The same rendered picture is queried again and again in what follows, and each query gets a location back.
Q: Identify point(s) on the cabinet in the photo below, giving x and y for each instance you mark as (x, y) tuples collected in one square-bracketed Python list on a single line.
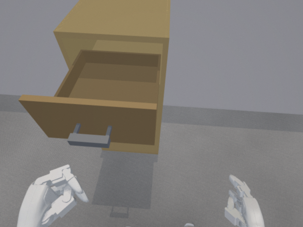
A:
[(140, 26)]

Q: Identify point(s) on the robot right hand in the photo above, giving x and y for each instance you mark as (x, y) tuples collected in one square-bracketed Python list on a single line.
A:
[(248, 213)]

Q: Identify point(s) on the handle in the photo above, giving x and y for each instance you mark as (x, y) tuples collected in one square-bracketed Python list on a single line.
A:
[(88, 140)]

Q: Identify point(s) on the robot left hand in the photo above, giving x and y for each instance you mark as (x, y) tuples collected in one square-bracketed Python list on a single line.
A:
[(35, 212)]

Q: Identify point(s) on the drawer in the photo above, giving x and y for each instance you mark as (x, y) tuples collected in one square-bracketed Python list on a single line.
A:
[(101, 89)]

